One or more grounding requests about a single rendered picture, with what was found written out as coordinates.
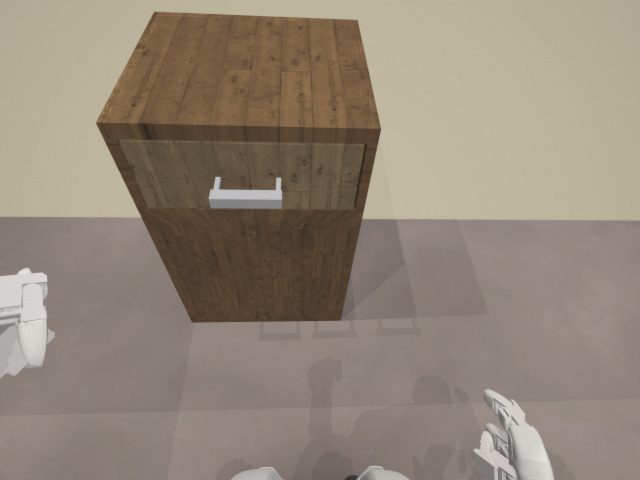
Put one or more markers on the cabinet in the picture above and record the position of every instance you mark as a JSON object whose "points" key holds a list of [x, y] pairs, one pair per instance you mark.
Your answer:
{"points": [[216, 77]]}

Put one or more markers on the right robot hand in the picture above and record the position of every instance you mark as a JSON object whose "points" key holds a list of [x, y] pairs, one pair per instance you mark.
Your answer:
{"points": [[522, 453]]}

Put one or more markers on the handle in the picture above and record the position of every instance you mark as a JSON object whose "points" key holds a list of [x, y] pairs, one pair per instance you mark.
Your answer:
{"points": [[245, 199]]}

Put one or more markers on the robot left shin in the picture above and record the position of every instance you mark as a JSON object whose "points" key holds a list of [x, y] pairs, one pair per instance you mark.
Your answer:
{"points": [[270, 468]]}

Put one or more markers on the robot shin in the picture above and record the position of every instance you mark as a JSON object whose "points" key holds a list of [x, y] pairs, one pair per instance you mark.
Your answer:
{"points": [[270, 468], [371, 468]]}

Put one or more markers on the left robot hand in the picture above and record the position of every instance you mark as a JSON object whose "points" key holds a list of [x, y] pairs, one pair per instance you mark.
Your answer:
{"points": [[21, 305]]}

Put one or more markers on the robot right shin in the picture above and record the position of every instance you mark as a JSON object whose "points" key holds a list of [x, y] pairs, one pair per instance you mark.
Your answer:
{"points": [[371, 468]]}

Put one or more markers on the drawer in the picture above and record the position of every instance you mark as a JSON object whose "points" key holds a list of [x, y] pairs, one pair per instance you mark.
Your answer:
{"points": [[180, 174]]}

